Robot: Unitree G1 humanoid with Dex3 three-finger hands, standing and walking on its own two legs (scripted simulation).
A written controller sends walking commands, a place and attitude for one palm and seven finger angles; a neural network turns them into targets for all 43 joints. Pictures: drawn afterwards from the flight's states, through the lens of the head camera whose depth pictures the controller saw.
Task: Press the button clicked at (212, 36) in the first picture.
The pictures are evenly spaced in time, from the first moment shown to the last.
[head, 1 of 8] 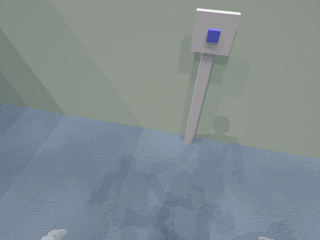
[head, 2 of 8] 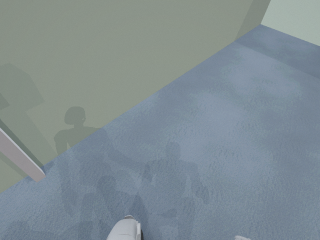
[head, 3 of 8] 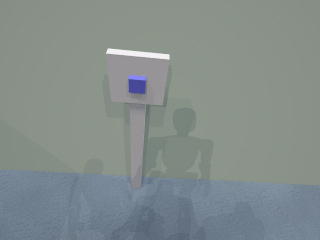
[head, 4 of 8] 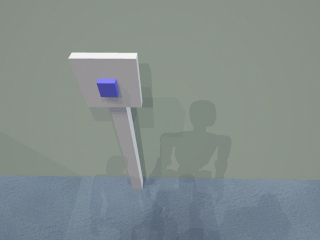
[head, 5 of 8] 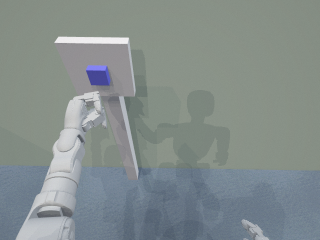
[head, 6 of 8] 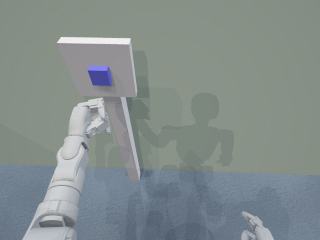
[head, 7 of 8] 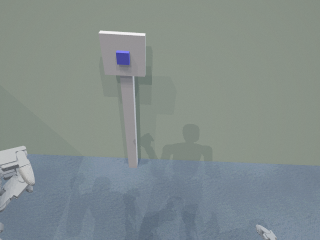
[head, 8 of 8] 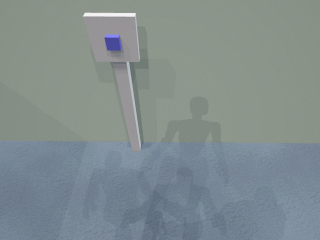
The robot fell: no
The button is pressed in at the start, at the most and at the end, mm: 0 13 0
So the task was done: yes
